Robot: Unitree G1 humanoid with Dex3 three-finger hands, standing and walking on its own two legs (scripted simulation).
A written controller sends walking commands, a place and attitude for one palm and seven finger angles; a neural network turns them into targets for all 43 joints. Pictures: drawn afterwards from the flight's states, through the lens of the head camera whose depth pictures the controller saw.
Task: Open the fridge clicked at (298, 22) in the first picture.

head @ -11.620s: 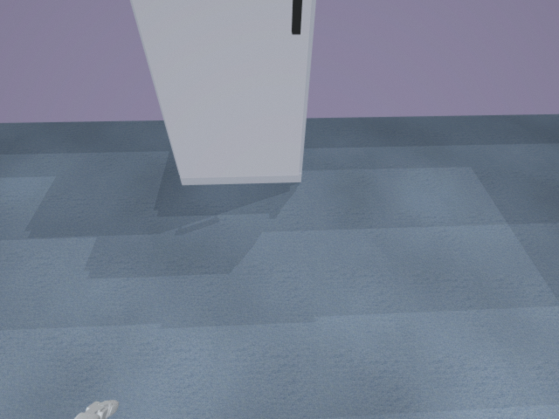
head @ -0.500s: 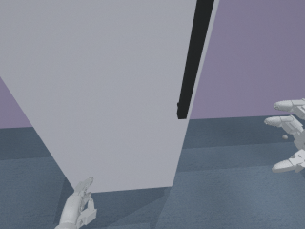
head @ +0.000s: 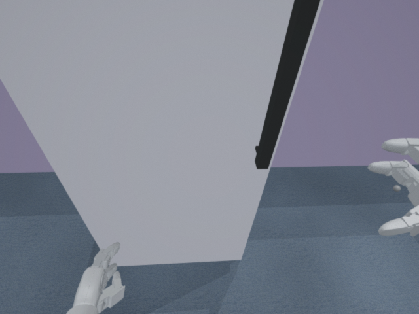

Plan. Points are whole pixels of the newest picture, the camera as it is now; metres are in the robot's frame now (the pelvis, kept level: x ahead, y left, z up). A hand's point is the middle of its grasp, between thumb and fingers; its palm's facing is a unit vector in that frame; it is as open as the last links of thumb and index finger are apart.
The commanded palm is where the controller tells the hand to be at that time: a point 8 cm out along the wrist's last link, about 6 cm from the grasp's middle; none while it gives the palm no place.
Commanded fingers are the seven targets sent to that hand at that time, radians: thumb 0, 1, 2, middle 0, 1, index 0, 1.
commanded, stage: raise the hand to about handle height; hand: right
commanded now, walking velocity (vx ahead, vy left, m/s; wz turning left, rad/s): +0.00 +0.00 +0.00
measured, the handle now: (276, 92) +0.48 -0.11 +0.22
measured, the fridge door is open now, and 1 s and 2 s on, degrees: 0 0 0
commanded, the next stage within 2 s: move the hooked fingers beside the handle in 0.04 s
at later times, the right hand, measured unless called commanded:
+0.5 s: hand (367, 169) +0.31 -0.25 +0.18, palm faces +0.00 +1.00 -0.08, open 14.0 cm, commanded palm +0.28 -0.30 +0.18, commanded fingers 0.00 0.50 -0.30 0.30 1.20 0.30 1.20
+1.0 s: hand (348, 156) +0.35 -0.23 +0.17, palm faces -0.02 +1.00 -0.04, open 14.0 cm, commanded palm +0.33 -0.28 +0.18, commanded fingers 0.00 0.50 -0.30 0.30 1.20 0.30 1.20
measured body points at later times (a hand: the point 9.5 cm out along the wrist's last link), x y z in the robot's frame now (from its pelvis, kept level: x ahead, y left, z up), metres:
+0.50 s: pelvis +0.00 +0.01 +0.00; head -0.01 +0.03 +0.45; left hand +0.19 +0.24 -0.07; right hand +0.31 -0.30 +0.18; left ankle -0.02 +0.10 -0.74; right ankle +0.03 -0.08 -0.74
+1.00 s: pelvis +0.01 +0.01 +0.00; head -0.01 +0.02 +0.45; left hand +0.17 +0.25 -0.08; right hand +0.34 -0.28 +0.18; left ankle -0.02 +0.10 -0.74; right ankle +0.03 -0.08 -0.74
